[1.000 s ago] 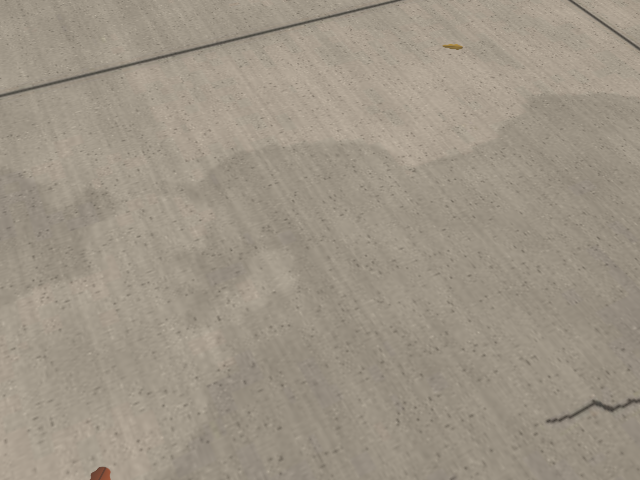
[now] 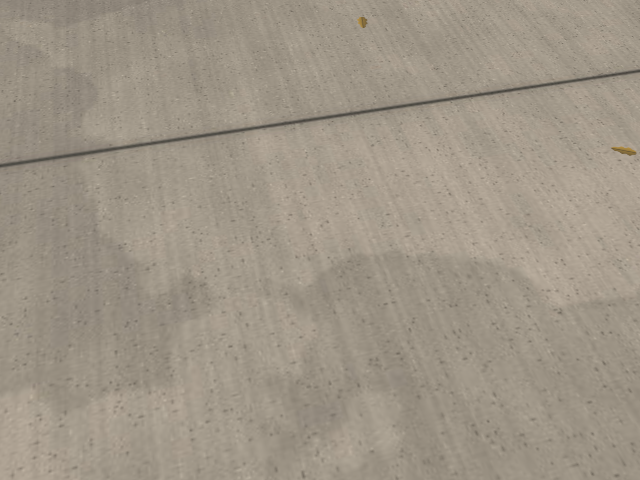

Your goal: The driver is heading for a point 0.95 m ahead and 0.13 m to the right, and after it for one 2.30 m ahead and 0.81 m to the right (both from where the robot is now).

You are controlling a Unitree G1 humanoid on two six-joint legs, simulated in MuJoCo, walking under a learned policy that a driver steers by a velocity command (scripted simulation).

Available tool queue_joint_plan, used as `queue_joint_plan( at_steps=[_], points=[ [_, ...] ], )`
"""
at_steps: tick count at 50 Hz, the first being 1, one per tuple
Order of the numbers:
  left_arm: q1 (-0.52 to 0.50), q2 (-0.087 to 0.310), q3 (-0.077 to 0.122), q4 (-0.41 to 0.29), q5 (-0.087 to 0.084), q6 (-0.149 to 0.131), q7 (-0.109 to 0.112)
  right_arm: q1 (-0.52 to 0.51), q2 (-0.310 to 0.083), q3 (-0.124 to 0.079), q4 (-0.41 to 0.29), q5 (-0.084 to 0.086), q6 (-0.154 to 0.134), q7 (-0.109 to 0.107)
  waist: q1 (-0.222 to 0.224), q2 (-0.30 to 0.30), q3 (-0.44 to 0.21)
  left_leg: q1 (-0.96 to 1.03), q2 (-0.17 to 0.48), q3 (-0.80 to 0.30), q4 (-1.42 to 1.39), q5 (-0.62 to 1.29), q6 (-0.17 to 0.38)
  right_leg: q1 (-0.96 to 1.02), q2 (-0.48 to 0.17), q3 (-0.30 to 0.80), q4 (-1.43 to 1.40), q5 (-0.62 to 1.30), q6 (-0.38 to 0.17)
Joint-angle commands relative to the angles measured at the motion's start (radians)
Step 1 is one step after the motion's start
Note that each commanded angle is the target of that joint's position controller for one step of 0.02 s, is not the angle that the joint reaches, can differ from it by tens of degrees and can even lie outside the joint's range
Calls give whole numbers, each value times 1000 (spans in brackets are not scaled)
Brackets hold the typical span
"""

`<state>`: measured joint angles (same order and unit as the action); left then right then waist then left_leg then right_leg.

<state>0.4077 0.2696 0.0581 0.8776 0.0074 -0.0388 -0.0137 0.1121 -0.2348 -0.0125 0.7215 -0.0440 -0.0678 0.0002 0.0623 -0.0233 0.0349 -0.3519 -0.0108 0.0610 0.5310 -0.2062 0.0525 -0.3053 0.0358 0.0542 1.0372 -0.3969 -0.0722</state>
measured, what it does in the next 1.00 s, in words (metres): walks ahead: right foot, then left foot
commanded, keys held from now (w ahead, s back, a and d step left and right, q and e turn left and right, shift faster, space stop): w+e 0.50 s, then w+q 0.50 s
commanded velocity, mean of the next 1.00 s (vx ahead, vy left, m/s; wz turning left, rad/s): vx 0.50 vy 0.00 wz -0.22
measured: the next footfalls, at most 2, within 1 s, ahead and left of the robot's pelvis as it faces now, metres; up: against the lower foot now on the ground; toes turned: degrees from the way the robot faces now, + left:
right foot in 0.42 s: +0.35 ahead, -0.14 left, +0.00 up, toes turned -19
left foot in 0.98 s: +0.68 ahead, -0.09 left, +0.00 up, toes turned -8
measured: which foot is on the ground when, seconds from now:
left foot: down 0.00-0.42, up 0.44-0.96, down 0.98-1.00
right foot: up 0.00-0.40, down 0.42-1.00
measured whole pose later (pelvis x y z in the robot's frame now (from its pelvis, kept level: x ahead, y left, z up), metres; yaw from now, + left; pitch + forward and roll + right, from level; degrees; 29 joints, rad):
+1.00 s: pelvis +0.53 -0.12 -0.02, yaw -11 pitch +1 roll +0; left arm 0.40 0.24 0.02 0.96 0.03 -0.07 0.03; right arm 0.10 -0.23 -0.02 0.78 -0.04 -0.04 0.04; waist 0.03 0.00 0.05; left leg -0.45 -0.06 0.10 0.55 -0.12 0.14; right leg 0.09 0.05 -0.16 0.48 -0.44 -0.07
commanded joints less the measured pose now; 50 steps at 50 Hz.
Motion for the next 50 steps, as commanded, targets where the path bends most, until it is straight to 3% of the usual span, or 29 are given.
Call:
queue_joint_plan(
  at_steps=[1, 5, 10, 15, 18, 19, 20, 21, 22, 23, 24, 25, 26, 28, 31, 34, 37, 42, 45, 47, 48, 49, 50],
  points=[
    [-22, 71, 21, -72, 22, 9, -16, 139, -91, -33, -1, 9, -17, -8, -70, 135, -18, 267, 291, -315, -339, -20, 89, -311, -96, 15, 101, 77, 4],
    [-106, 42, 17, -104, 29, 35, -38, 194, -102, -42, 42, 27, -48, -4, -55, 113, -15, 283, 276, -152, -358, 259, 97, -365, -102, -3, 92, 164, 25],
    [-290, 22, 0, -171, 28, 34, -61, 236, -99, -44, 82, 24, -44, -4, -75, 102, 29, 291, 243, 13, -376, 342, 89, -412, -105, -52, -107, 337, 42],
    [-440, 23, -16, -232, 32, 30, -75, 299, -147, -56, 124, 24, -32, -14, -110, 97, 61, 354, 267, 104, -350, 434, 69, -314, -81, -152, -355, 342, -6],
    [-409, 46, -8, -234, 40, 31, -62, 318, -184, -63, 146, 22, -12, -24, -82, 119, 17, 439, 278, 160, -180, 827, 50, -201, -4, -209, -411, 203, -65],
    [-338, 62, 1, -217, 40, 27, -56, 320, -202, -66, 151, 20, -1, -27, -49, 125, -31, 451, 280, 173, -51, 944, 49, -116, 35, -217, -427, 153, -91],
    [-211, 85, 15, -180, 44, 18, -46, 317, -214, -68, 149, 23, 9, -28, 5, 113, -106, 404, 275, 184, 136, 917, 40, 46, 69, -206, -481, 152, -120],
    [-36, 140, 41, -124, 53, 13, -29, 306, -208, -65, 130, 20, 12, -26, 83, 52, -203, 228, 251, 192, 408, 686, 11, 303, 17, -97, -532, 124, -162],
    [-34, 255, 69, -132, 49, 16, -11, 352, -73, -37, 67, 23, 6, -7, 12, -175, -295, -187, 118, 175, 747, -201, -42, 613, -303, 377, -560, 55, -267],
    [6, 284, 78, -159, 16, 29, -6, 250, -155, -54, 16, 24, -3, -1, 67, -130, -376, -367, -11, -30, 929, -345, -66, 673, -400, 758, -728, 92, -358],
    [-30, 254, 73, -136, 9, 35, 4, 154, -164, -55, -8, 27, -12, 3, 55, -38, -220, -460, 63, -95, 904, -222, -54, 594, -362, 565, -746, 184, -321],
    [-77, 198, 60, -129, 0, 30, 10, 154, -147, -45, -4, 32, -24, 2, 13, 4, -111, -415, 101, -85, 806, -136, -50, 436, -326, 440, -755, 315, -287],
    [-128, 143, 43, -128, 5, 20, 12, 187, -135, -43, 25, 28, -21, 2, -42, 47, -63, -333, 132, -82, 717, -110, -49, 319, -272, 330, -766, 442, -236],
    [-167, 82, 17, -124, 3, -5, 10, 267, -111, -37, 65, 2, 18, 9, -99, 31, -70, -189, 148, -78, 637, -105, -58, 198, -215, 201, -798, 585, -198],
    [-107, 102, 19, -80, 1, -37, 0, 245, -91, -37, 73, 7, 44, 27, -97, 9, -47, -195, 144, -54, 567, -33, -57, 166, -191, 113, -852, 641, -172],
    [-52, 107, 17, -50, 4, -44, 0, 124, -95, -41, 47, 18, 50, 32, -56, -7, 12, -308, 142, -63, 471, 93, -49, 212, -182, 57, -898, 609, -116],
    [-27, 98, 9, -32, 7, -51, 5, 49, -87, -39, 33, 26, 44, 36, -30, -19, 35, -345, 100, -92, 359, 186, -34, 264, -180, -8, -912, 610, -77],
    [19, 80, -8, 11, 13, -56, 26, -76, -67, -26, -2, 17, 36, 47, 4, -16, 75, -354, 56, -24, 173, 232, -6, 380, -214, -90, -914, 721, -57],
    [26, 99, -12, 35, 20, -52, 41, -85, -62, -21, -17, 16, 33, 50, -12, -32, 57, -270, 5, 47, 82, 137, 36, 452, -233, -140, -815, 1010, -38],
    [12, 133, -6, 42, 25, -46, 54, 5, -84, -30, 5, 13, 34, 42, -60, -72, -8, -150, -59, 90, 71, 28, 79, 488, -245, -165, -644, 1328, -22],
    [-1, 151, -2, 39, 29, -38, 57, 110, -107, -41, 34, 12, 30, 38, -106, -80, -65, -43, -84, 87, 46, -10, 106, 475, -250, -174, -491, 1375, -21],
    [-23, 165, 1, 29, 26, -32, 56, 257, -137, -57, 78, 3, 21, 32, -177, -67, -138, 151, -89, 49, -33, 18, 142, 383, -240, -194, -282, 1253, -18],
    [-50, 147, -7, -9, 18, -39, 52, 405, -216, -86, 107, -11, 22, 19, -246, 25, -236, 397, 84, -177, -69, -41, 217, 167, -191, -222, 37, 886, -8]
  ],
)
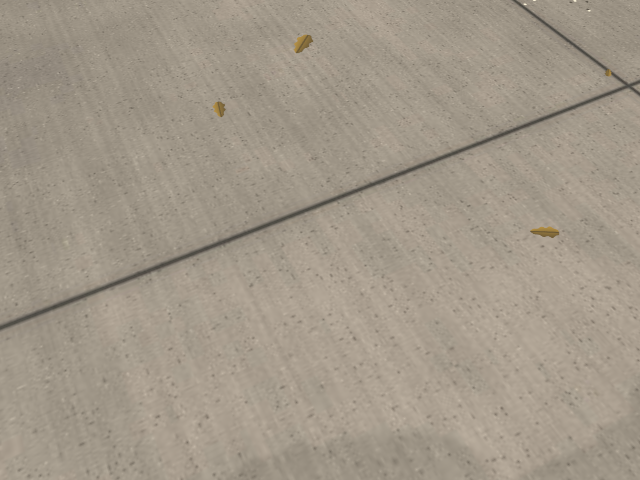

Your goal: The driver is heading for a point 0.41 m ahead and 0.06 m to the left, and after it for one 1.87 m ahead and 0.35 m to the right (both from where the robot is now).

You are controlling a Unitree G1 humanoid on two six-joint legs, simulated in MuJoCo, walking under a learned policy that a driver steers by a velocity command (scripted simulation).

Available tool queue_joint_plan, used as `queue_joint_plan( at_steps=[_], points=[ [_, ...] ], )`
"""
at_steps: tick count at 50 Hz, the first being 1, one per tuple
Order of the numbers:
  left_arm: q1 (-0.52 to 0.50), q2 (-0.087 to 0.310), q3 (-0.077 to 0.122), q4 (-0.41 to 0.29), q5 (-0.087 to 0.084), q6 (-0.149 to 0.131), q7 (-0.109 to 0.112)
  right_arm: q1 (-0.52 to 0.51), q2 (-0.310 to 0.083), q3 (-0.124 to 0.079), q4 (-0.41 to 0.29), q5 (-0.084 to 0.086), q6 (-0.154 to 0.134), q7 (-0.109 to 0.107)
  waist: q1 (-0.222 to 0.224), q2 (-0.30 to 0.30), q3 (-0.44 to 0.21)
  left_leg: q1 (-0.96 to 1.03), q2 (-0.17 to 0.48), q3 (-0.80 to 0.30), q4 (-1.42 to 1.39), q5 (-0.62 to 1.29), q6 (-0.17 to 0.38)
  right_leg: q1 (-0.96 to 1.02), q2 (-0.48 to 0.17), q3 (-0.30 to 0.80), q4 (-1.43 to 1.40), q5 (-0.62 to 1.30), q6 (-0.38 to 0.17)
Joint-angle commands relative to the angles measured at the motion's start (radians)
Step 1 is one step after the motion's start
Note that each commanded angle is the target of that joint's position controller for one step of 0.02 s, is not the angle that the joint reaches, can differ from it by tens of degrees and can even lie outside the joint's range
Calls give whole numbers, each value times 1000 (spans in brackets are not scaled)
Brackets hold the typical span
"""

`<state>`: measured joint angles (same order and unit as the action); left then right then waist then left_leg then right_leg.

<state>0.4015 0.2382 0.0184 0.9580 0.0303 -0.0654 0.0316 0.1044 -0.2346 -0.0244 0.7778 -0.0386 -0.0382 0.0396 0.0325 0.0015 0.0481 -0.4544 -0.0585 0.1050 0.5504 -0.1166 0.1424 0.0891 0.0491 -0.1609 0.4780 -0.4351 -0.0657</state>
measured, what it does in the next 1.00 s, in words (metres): walks ahead: right foot, then left foot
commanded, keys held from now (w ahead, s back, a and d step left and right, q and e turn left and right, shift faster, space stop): w+q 0.34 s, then e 0.66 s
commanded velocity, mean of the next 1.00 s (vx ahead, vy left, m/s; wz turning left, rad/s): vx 0.28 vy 0.00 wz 0.04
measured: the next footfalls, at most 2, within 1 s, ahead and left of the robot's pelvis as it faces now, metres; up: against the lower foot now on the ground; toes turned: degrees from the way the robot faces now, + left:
right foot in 0.48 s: +0.46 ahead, -0.05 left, +0.00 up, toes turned +13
left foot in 1.00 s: +0.39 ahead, +0.12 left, +0.00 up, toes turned -6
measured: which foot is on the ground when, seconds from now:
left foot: down 0.00-0.50, up 0.52-0.98, down 1.00-1.00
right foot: down 0.00-0.00, up 0.02-0.46, down 0.48-1.00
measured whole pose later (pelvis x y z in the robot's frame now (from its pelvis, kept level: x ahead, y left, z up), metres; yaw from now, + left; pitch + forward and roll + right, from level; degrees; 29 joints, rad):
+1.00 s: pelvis +0.34 +0.02 +0.02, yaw -1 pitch +1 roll +0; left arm 0.26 0.28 0.08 0.83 0.01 0.05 -0.01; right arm 0.17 -0.26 -0.02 0.79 -0.01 0.01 -0.05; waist 0.04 -0.02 0.03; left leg -0.26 -0.06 -0.06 0.51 -0.31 0.02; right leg -0.36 0.16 0.20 0.46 -0.11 -0.04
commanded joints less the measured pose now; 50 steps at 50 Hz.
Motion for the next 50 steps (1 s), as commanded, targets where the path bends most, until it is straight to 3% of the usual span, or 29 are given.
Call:
queue_joint_plan(
  at_steps=[1, 2, 4, 5, 7, 10, 14, 17, 20, 22, 23, 24, 25, 26, 27, 28, 29, 30, 31, 35, 41, 45, 48, 49, 50],
  points=[
    [-12, 99, 24, -144, -21, -26, -16, 357, -298, -100, 30, 3, 7, -29, -121, 277, -311, 768, 397, -798, -178, -28, 293, -684, 53, 39, 979, -37, 44],
    [-68, 155, 29, -153, 1, -35, -22, 329, -279, -101, 35, 43, 10, -20, -138, 77, -292, 749, 389, -800, -219, 25, 313, -796, -6, 235, 1026, -11, 27],
    [-127, 140, 22, -180, -13, -54, -30, 242, -175, -76, 34, 35, 12, -27, -73, -50, -67, 475, 328, -576, -278, 126, 233, -783, -98, 228, 864, 105, 33],
    [-144, 132, 22, -189, 1, -39, -30, 215, -149, -68, 35, 34, 5, -32, -42, -63, -28, 384, 275, -512, -293, 174, 196, -740, -123, 229, 787, 104, 47],
    [-106, 111, 15, -187, 23, 3, -37, 196, -146, -62, 33, 37, -9, -34, -5, -20, -32, 291, 211, -427, -320, 245, 171, -661, -133, 210, 702, 109, 78],
    [-165, 96, 9, -221, 22, 27, -43, 228, -188, -74, 41, 39, -23, -31, -8, 14, -25, 238, 160, -380, -346, 265, 155, -671, -137, 172, 565, 184, 113],
    [-336, 93, 4, -282, 15, 27, -47, 300, -192, -79, 51, 42, -17, -32, -76, 51, -8, 288, 124, -384, -333, 251, 95, -720, -125, 160, 342, 359, 132],
    [-426, 96, -1, -314, 7, 21, -51, 357, -197, -83, 57, 35, -11, -38, -119, 62, -20, 378, 133, -417, -288, 303, 80, -737, -99, 164, 238, 407, 125],
    [-434, 83, -10, -313, 4, 3, -50, 376, -170, -70, 73, 27, -9, -49, -128, 65, -20, 432, 140, -362, -216, 551, 38, -655, -59, 130, 117, 428, 84],
    [-343, 106, -1, -280, 8, -11, -45, 358, -168, -63, 80, 22, -17, -57, -88, 90, -50, 451, 154, -362, -151, 669, -5, -514, -32, 136, 57, 410, 38],
    [-249, 130, 9, -244, 9, -18, -39, 332, -179, -64, 79, 23, -23, -60, -44, 97, -79, 468, 146, -353, -70, 747, -24, -424, -14, 135, 14, 411, 12],
    [-134, 144, 15, -207, 11, -32, -32, 302, -187, -63, 78, 31, -29, -59, 24, 70, -122, 452, 107, -313, 73, 723, -45, -288, -31, 141, -76, 532, -13],
    [-6, 196, 24, -182, 19, -44, -22, 309, -153, -52, 50, 37, -36, -57, 57, -7, -235, 317, 59, -279, 287, 399, -68, -51, -202, 296, -9, 857, -53],
    [21, 271, 50, -166, 10, -28, -26, 521, -58, -35, 79, 77, -25, -59, -16, -271, -401, 79, -100, -189, 645, -435, -118, 221, -495, 644, 59, 1335, -273],
    [12, 214, 48, -169, -34, -8, -37, 497, -154, -45, 102, 35, -14, -66, -8, -130, -400, 13, -76, -209, 713, -467, -115, 157, -461, 723, -10, 1272, -293],
    [-87, 161, 36, -183, -44, -3, -40, 382, -158, -47, 86, 15, -8, -62, -23, -64, -259, -25, -25, -209, 721, -385, -124, 33, -394, 615, -49, 1148, -264],
    [-158, 116, 25, -194, -38, 2, -41, 299, -148, -41, 64, 6, -6, -58, -30, -37, -180, -49, 5, -190, 682, -345, -131, -57, -337, 542, -84, 1076, -231],
    [-163, 118, 25, -189, -37, 5, -37, 249, -146, -41, 46, 3, 5, -54, -35, -51, -128, -50, 28, -180, 649, -319, -138, -127, -296, 492, -112, 1068, -204],
    [-158, 127, 29, -175, -39, 10, -34, 254, -136, -38, 42, -1, 19, -50, -53, -71, -119, -8, 40, -173, 611, -298, -147, -188, -257, 458, -133, 1028, -185],
    [-154, 167, 51, -168, -22, 27, -38, 254, -105, -27, 37, 9, 54, -55, -77, -88, -149, 58, 30, -142, 497, -295, -176, -296, -205, 429, -161, 866, -175],
    [-131, 185, 80, -177, -10, 80, -34, 102, -111, -24, -9, 14, 80, -72, -26, -133, -95, 39, 30, -148, 330, -272, -175, -398, -173, 567, -252, 146, -153],
    [-137, 188, 94, -182, -4, 100, -36, 83, -105, -17, -22, 29, 65, -84, -12, -141, -80, 97, 2, -153, 203, -290, -158, -400, -165, 638, -236, 132, -136],
    [-171, 185, 98, -187, -12, 113, -37, 165, -100, -14, -10, 40, 44, -96, -53, -143, -79, 239, -23, -153, -43, -245, -122, -422, -140, 677, -194, 188, -87],
    [-181, 175, 96, -191, -22, 114, -34, 204, -115, -19, -2, 37, 36, -103, -75, -121, -74, 325, 0, -169, -190, -196, -106, -470, -102, 659, -165, 118, -40],
    [-147, 123, 84, -200, -33, 112, -31, 191, -194, -36, -15, 22, 30, -111, -45, 29, -73, 377, 179, -347, -331, -293, -65, -545, -16, 563, -26, -45, 21]
  ],
)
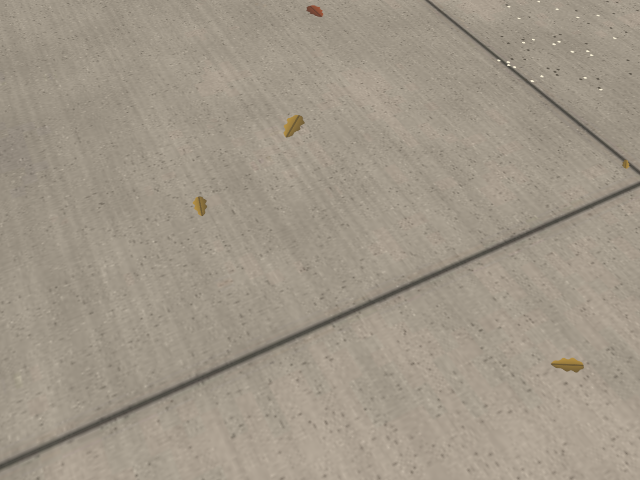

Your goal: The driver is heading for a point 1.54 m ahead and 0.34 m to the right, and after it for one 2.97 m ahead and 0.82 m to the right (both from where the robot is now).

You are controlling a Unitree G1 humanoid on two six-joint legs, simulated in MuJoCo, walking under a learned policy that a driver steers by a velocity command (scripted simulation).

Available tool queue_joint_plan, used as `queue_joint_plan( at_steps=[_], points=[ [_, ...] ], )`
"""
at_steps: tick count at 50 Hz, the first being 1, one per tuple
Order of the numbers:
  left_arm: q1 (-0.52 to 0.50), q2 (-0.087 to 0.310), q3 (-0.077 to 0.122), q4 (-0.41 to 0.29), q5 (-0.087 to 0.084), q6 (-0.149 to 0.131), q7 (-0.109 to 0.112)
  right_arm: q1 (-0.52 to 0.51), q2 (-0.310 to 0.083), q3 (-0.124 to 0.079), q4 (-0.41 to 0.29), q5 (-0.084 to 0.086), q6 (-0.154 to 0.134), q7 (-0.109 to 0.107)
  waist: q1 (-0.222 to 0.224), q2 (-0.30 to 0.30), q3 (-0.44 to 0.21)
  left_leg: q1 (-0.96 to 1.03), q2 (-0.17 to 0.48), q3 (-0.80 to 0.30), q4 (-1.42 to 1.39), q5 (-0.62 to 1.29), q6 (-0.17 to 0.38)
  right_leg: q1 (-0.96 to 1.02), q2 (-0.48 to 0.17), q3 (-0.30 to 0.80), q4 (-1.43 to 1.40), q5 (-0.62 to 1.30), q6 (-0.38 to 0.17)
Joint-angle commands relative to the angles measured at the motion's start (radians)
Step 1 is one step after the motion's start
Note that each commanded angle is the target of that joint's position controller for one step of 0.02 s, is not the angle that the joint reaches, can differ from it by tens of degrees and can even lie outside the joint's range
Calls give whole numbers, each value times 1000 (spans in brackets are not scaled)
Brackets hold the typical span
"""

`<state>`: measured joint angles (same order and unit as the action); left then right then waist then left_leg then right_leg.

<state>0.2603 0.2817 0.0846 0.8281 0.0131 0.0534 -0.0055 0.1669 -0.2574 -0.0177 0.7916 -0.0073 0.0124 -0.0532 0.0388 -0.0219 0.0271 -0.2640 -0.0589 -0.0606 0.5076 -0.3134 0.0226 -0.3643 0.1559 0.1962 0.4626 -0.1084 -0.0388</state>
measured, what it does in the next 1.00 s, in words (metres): steps on the spot, turning right: right foot, then left foot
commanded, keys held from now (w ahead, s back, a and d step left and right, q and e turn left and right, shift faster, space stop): e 0.68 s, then q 0.32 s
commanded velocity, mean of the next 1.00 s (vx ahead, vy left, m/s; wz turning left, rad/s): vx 0.01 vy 0.00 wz -0.40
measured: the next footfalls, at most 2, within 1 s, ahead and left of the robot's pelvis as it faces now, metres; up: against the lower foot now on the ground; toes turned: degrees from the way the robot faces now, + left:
right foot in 0.46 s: -0.02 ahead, -0.11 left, +0.00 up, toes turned -17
left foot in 0.94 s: +0.06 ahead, +0.07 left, +0.00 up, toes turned -25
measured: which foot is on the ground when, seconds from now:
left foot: down 0.00-0.46, up 0.48-0.92, down 0.94-1.00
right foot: down 0.00-0.00, up 0.02-0.44, down 0.46-0.94, up 0.96-1.00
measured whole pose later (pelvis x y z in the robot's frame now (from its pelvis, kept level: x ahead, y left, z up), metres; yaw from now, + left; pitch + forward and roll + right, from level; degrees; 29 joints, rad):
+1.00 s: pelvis -0.02 -0.02 +0.00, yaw -22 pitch -1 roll +0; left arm 0.18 0.25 0.01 0.82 0.02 0.03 0.03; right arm 0.23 -0.25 -0.02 0.82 -0.01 0.03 -0.01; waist -0.01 -0.02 0.04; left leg -0.22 -0.03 -0.05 0.49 -0.25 0.02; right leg -0.21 0.09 0.06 0.53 -0.32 -0.05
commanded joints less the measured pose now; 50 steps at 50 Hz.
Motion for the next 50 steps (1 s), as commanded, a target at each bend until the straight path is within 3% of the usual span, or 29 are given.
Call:
queue_joint_plan(
  at_steps=[1, 2, 3, 4, 6, 10, 12, 19, 21, 22, 23, 24, 25, 26, 27, 29, 31, 34, 37, 41, 43, 45, 46, 47, 48, 49, 50],
  points=[
    [-2, 58, 17, -89, -26, -13, 11, 36, -259, -60, -69, -20, -16, -17, -31, 258, -25, 146, 420, -462, -375, -116, 157, -225, 52, -55, 252, -422, 33],
    [-10, 142, 35, -72, 18, -16, 14, 7, -223, -57, -70, -30, -11, -11, -21, 143, 0, 25, 447, -404, -329, 67, 213, -182, -36, -77, 460, -420, 45],
    [10, 145, 42, -57, 17, -15, 9, -25, -154, -38, -82, -23, -13, -6, 10, 97, -5, -8, 391, -314, -292, 202, 209, -134, -48, -77, 554, -380, 45],
    [38, 131, 41, -40, 19, -7, 4, -57, -119, -29, -88, -18, -15, -2, 31, 87, 3, -6, 327, -206, -267, 289, 182, -129, -56, -90, 629, -332, 51],
    [61, 120, 38, -28, 17, 10, -8, -59, -111, -26, -103, -17, -16, -4, 23, 153, -19, 75, 268, -92, -226, 424, 163, -173, -64, -123, 719, -300, 72],
    [-47, 97, 20, -70, 4, 22, -25, 73, -140, -42, -71, -18, -14, 0, -57, 161, -35, 251, 294, -52, -174, 573, 186, -235, -94, -153, 609, -311, 109],
    [-75, 90, 14, -86, 1, 26, -30, 100, -158, -52, -62, -19, -13, 4, -75, 177, -46, 285, 318, -44, -160, 590, 193, -213, -108, -168, 536, -336, 110],
    [-105, 79, -3, -131, -17, 25, -37, 71, -203, -76, -59, -25, -8, 34, -75, 222, -71, 191, 351, 37, -97, 588, 174, 26, -120, -264, 247, -359, 49],
    [-68, 73, -5, -127, -14, 15, -35, 51, -211, -81, -56, -14, -1, 37, -40, 201, -79, 148, 345, 73, -27, 524, 134, 126, -110, -281, 72, -254, 22],
    [-42, 81, -4, -120, -4, 4, -26, 59, -206, -82, -49, -9, 3, 37, -16, 150, -83, 80, 330, 111, 45, 416, 78, 220, -108, -258, -72, -123, 7],
    [-15, 154, 13, -118, 14, -11, -15, 96, -169, -75, -51, -14, 8, 42, -10, -42, -84, -88, 261, 188, 247, 167, 7, 346, -247, -30, -200, -77, -26],
    [4, 321, 49, -137, 5, -19, -13, 43, -84, -49, -134, -17, 16, 35, -13, -296, -42, -358, 68, 212, 407, -321, -60, 362, -535, 349, -182, 369, -174],
    [81, 282, 52, -116, -1, -19, -9, -13, -128, -53, -130, -24, 30, 19, 53, -145, -72, -345, 93, 64, 551, -334, -58, 347, -535, 293, -143, 426, -263],
    [30, 223, 33, -116, -4, -17, -3, 0, -133, -57, -117, -9, 36, 22, 8, -103, -34, -345, 105, 37, 590, -257, -53, 307, -470, 205, -141, 377, -257],
    [-51, 178, 19, -128, -4, -12, 3, 16, -141, -61, -100, 1, 31, 28, -30, -84, 3, -331, 117, 22, 564, -163, -50, 265, -394, 136, -155, 294, -212],
    [-104, 146, 8, -143, -12, -11, 12, 47, -165, -70, -81, -22, 27, 36, -50, -119, -19, -304, 103, 33, 565, -75, -58, 272, -317, 83, -148, 331, -177],
    [-71, 158, 11, -137, -14, -15, 7, 59, -154, -68, -79, -21, 31, 43, -46, -80, -56, -291, 87, 34, 571, -53, -67, 288, -311, 89, -139, 354, -180],
    [-27, 177, 18, -125, -10, -19, 6, 24, -137, -63, -95, -15, 38, 40, -26, -81, -42, -319, 80, 25, 501, -53, -75, 306, -309, 138, -143, 278, -187],
    [-15, 142, 2, -116, 2, -26, 13, 35, -125, -57, -79, -11, 42, 37, -15, -95, -55, -270, 83, 38, 415, -54, -69, 309, -321, 127, -153, 264, -190],
    [-35, 91, -34, -87, 20, -36, 22, 28, -85, -37, -55, -3, 42, 39, -12, -84, -53, -61, 79, 49, 218, -61, -38, 213, -315, 82, -161, 213, -166],
    [-42, 105, -41, -66, 24, -38, 27, 38, -88, -34, -38, 4, 42, 37, -16, -87, -37, 28, 58, 54, 121, -55, -22, 177, -322, 82, -150, 184, -156],
    [-69, 141, -36, -55, 9, -35, 36, 69, -97, -34, -24, 3, 30, 35, -58, -55, -19, 111, 43, 58, -66, 62, -2, 149, -315, 72, -94, 178, -126],
    [-54, 143, -35, -49, 6, -37, 41, 66, -116, -34, -25, -4, 18, 32, -58, -19, -19, 157, 73, -2, -146, 159, 8, 130, -302, 67, -69, 144, -91],
    [-42, 131, -36, -61, 7, -41, 42, 76, -169, -41, -30, -16, 4, 28, -39, 62, -41, 188, 179, -146, -165, 299, 32, 108, -248, 24, 11, 81, -56],
    [-10, 110, -36, -64, -1, -40, 41, 42, -250, -60, -32, -1, 1, 36, 11, 172, -26, 162, 283, -283, -151, 489, 115, 58, -113, -92, 55, -112, -21],
    [-36, 107, -39, -51, 8, -32, 49, 62, -217, -58, -24, 5, 0, 48, -31, 197, -31, 105, 346, -360, -172, 529, 187, 90, -89, -147, 109, -229, -2],
    [-53, 104, -37, -54, 5, -29, 50, 60, -195, -53, -24, 2, -1, 54, -36, 216, -21, 94, 341, -379, -186, 517, 206, 78, -75, -158, 165, -299, 1]
  ],
)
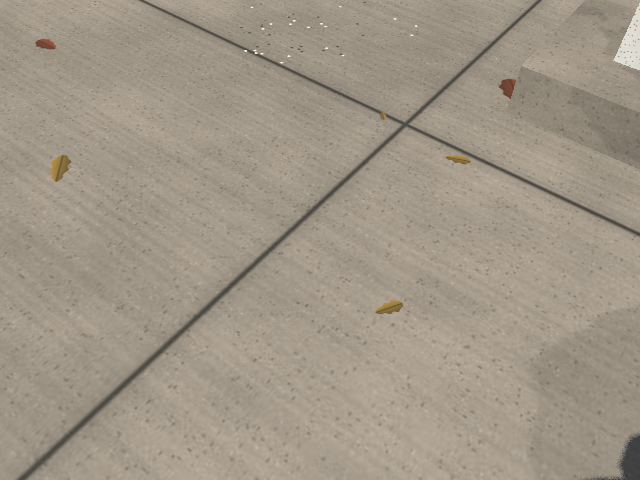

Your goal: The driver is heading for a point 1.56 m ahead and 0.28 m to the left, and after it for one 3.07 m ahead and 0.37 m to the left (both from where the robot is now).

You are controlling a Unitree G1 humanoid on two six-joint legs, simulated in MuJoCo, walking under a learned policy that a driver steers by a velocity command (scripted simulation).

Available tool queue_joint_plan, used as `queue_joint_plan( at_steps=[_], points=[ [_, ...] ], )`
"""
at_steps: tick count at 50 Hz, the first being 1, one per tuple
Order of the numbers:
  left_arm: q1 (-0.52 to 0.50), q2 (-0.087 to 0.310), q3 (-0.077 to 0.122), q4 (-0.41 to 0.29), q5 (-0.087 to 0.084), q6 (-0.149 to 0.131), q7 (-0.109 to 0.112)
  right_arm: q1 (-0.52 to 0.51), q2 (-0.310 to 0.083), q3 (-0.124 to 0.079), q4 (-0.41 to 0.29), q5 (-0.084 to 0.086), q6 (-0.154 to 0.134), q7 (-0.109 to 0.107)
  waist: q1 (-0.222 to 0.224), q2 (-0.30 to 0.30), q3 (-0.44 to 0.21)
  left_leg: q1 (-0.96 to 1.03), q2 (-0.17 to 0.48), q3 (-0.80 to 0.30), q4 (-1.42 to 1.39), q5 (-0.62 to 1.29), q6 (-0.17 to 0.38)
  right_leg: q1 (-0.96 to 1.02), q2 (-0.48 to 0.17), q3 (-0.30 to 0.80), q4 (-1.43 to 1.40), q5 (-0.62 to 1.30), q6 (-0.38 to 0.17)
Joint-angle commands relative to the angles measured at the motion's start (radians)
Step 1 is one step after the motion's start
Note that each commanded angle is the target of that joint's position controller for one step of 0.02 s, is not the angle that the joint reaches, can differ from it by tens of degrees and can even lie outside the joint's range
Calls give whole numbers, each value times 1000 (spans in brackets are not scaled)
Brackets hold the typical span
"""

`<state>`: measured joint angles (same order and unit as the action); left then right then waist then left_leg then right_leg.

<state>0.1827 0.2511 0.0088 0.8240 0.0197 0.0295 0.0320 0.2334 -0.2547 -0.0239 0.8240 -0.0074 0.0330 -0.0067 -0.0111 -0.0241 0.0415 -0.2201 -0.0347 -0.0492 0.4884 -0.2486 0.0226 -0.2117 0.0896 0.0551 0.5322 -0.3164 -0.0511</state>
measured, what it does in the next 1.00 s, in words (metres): walks ahead, turning left: right foot, then left foot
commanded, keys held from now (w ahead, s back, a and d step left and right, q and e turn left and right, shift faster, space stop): q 0.14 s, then w+q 0.52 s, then w+e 0.34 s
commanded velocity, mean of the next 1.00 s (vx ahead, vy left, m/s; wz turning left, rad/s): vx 0.31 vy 0.00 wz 0.33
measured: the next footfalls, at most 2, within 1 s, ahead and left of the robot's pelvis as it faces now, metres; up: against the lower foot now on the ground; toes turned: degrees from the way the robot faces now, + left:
right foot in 0.24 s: +0.03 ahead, -0.11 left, +0.00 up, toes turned +12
left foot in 0.74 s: +0.25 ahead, +0.19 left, +0.00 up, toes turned +28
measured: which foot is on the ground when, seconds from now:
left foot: down 0.00-0.24, up 0.26-0.72, down 0.74-1.00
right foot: up 0.00-0.22, down 0.24-0.76, up 0.78-1.00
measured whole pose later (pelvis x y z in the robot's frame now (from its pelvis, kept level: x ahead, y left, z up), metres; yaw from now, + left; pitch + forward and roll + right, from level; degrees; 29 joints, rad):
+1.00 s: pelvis +0.26 +0.14 +0.01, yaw +20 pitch -1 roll +0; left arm 0.31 0.25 0.05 0.92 0.02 -0.02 -0.03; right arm 0.31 -0.23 -0.04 0.90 -0.02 -0.08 0.01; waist 0.01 -0.04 0.05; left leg -0.06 -0.07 0.15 0.28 -0.22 0.10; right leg -0.60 -0.08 0.04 1.10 -0.18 -0.06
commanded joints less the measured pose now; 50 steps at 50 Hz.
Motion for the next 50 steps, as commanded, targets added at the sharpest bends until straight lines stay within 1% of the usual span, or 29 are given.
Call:
queue_joint_plan(
  at_steps=[1, 5, 7, 9, 10, 11, 12, 13, 14, 15, 16, 17, 19, 24, 28, 31, 33, 34, 35, 36, 37, 38, 39, 40, 41, 42, 44, 46, 50],
  points=[
    [3, 135, 43, -52, -6, -3, 9, -6, -195, -49, -56, -3, -19, 8, -1, 220, -32, 56, 302, -394, -178, 415, 213, -112, 1, -18, 175, -161, 19],
    [-12, 107, 41, -69, -11, -1, -2, -10, -207, -73, -46, 0, 0, -5, 6, 156, -41, 91, 217, -335, -167, 355, 191, -203, -21, -4, 289, -173, 58],
    [-18, 98, 37, -77, -13, -5, 1, -15, -201, -80, -49, -2, 9, -2, -6, 166, -66, 97, 192, -336, -155, 339, 181, -186, -15, -19, 232, -152, 71],
    [-5, 100, 34, -88, -10, -13, -4, -13, -206, -91, -46, -4, 20, 6, -6, 180, -105, 46, 162, -364, -184, 4, 173, -97, -7, -34, 132, -157, 63],
    [22, 99, 34, -87, -9, -17, -5, -45, -209, -96, -54, -7, 26, 12, 17, 188, -96, -29, 138, -375, -195, -166, 161, -14, 3, -43, 44, -142, 52],
    [88, 93, 34, -69, -8, -21, -3, -100, -207, -99, -70, -5, 32, 16, 69, 178, -77, -139, 100, -367, -180, -289, 132, 116, 9, -58, -98, -64, 35],
    [158, 126, 44, -48, -5, -27, 8, -128, -183, -96, -88, -4, 29, 13, 110, 118, -48, -294, 39, -332, -116, -392, 78, 259, -27, -16, -215, -63, 15],
    [221, 222, 63, -40, 3, -33, 21, -99, -103, -79, -105, 0, 19, 11, 114, -121, -62, -432, -60, -180, 172, -433, 29, 353, -283, 262, -355, -339, -21],
    [167, 338, 90, -59, 28, -39, 17, -139, -94, -69, -136, -9, 7, 7, 102, -229, 9, -553, -121, -89, 355, -298, 10, 214, -485, 593, -481, -528, -110],
    [107, 270, 76, -65, 35, -47, 15, -153, -167, -82, -131, -24, -3, 11, 53, -73, 67, -520, -22, -141, 447, -185, 22, 129, -470, 539, -464, -505, -131],
    [54, 212, 61, -74, 20, -56, 13, -106, -173, -89, -104, -21, -9, 27, 9, -54, 71, -493, -10, -121, 481, -118, 16, 116, -412, 442, -453, -431, -116],
    [29, 183, 53, -83, 12, -66, 9, -61, -169, -88, -79, -23, -11, 40, -7, -62, 59, -481, 0, -92, 523, -71, 2, 143, -361, 338, -450, -322, -98],
    [69, 164, 48, -71, 5, -87, 7, -55, -149, -82, -66, -34, -13, 61, 12, -84, 48, -499, 23, -48, 596, -11, -14, 178, -313, 198, -446, -159, -93],
    [234, 150, 52, -6, 8, -107, -16, -175, -114, -65, -113, -31, -13, 85, 82, -69, 72, -621, 46, -23, 564, 57, -28, 296, -325, 62, -419, 68, -95],
    [263, 138, 49, 22, 10, -112, -19, -269, -83, -46, -155, -34, -20, 99, 100, -73, 100, -612, 60, 39, 421, 95, -24, 306, -333, -39, -398, 272, -98],
    [287, 143, 48, 48, 10, -115, -18, -352, -60, -27, -202, -35, -27, 109, 113, -83, 108, -534, 63, 129, 278, 83, 9, 297, -342, -111, -369, 423, -91],
    [288, 152, 48, 65, 10, -110, -14, -348, -57, -22, -214, -35, -28, 106, 95, -92, 95, -438, 38, 177, 193, 39, 51, 303, -344, -164, -313, 601, -76],
    [298, 154, 46, 79, 8, -108, -12, -316, -57, -21, -206, -38, -31, 98, 74, -98, 69, -331, 2, 196, 154, 7, 78, 283, -344, -183, -251, 815, -73],
    [314, 166, 45, 99, 5, -105, -12, -242, -62, -27, -184, -40, -36, 86, 34, -106, 20, -204, -42, 207, 134, -19, 108, 272, -350, -191, -148, 1030, -75],
    [321, 174, 42, 112, 1, -102, -13, -97, -81, -38, -137, -41, -45, 71, -33, -101, -63, -19, -73, 191, 87, 3, 139, 235, -351, -198, 2, 1105, -70],
    [297, 173, 38, 110, -8, -101, -15, 83, -115, -54, -73, -49, -56, 53, -122, -78, -152, 244, -48, 139, 18, 59, 166, 96, -326, -224, 206, 973, -53],
    [313, 75, 11, 64, -28, -105, -29, 218, -217, -79, -46, -72, -63, 32, -146, 91, -300, 572, 263, -226, -39, -157, 239, -211, -239, -218, 555, 375, -24],
    [344, 81, 22, 54, -40, -104, -33, 242, -272, -92, -45, -40, -57, 24, -124, 189, -437, 634, 506, -678, -184, -78, 321, -374, -74, -106, 844, -189, -4],
    [214, 167, 49, 32, -27, -102, -28, 160, -248, -89, -42, -16, -55, 15, -121, 54, -286, 488, 440, -507, -190, 24, 283, -429, -117, 22, 870, -86, -16],
    [184, 123, 40, 20, -33, -111, -34, 83, -187, -70, -36, -17, -64, 11, -70, 67, -137, 316, 400, -339, -216, 113, 256, -419, -149, 17, 812, -24, -23],
    [208, 98, 38, 45, -29, -109, -37, 35, -122, -52, -31, -21, -77, 14, -25, 40, -60, 199, 343, -222, -255, 183, 204, -369, -183, 10, 725, 10, -26],
    [280, 60, 36, 93, 4, -71, -46, -5, -65, -33, -19, -15, -103, 13, 31, 83, -16, 79, 270, -71, -302, 234, 146, -275, -197, 4, 650, 44, -16],
    [282, 45, 43, 100, 6, -52, -59, 28, -65, -32, 4, -12, -127, 13, 46, 82, -6, 70, 252, -10, -329, 315, 130, -288, -183, -2, 638, 78, -13],
    [139, 34, 50, 59, 2, -43, -72, 85, -61, -31, 38, -10, -140, 9, 29, 104, 51, 105, 225, 109, -366, 380, 89, -445, -185, -21, 560, 220, 0]
  ],
)
Velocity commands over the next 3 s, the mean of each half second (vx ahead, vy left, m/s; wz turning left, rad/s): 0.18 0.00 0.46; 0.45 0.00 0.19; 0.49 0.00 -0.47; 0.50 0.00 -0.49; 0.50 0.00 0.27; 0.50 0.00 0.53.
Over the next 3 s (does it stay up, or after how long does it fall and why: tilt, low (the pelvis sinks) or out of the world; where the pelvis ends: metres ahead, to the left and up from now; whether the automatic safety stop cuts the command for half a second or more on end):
stays up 1.29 0.27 0.00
